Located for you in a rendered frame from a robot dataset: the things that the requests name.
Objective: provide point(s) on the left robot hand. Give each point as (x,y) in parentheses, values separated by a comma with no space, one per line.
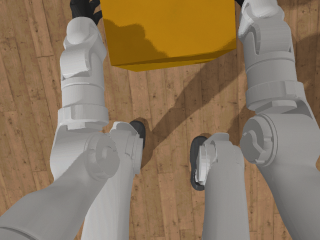
(86,8)

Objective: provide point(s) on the robot left upper arm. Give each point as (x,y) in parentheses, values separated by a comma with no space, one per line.
(81,165)

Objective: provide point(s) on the left robot forearm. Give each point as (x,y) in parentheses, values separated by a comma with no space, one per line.
(82,81)

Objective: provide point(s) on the robot right foot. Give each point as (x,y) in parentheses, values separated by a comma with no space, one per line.
(194,150)

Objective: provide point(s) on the robot right thigh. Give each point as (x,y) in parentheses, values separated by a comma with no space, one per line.
(225,208)

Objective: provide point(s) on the right robot forearm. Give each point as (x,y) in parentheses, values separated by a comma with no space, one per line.
(269,61)

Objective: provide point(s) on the carton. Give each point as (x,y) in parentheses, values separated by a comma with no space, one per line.
(145,35)

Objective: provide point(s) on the robot right upper arm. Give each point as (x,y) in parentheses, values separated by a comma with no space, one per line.
(285,148)

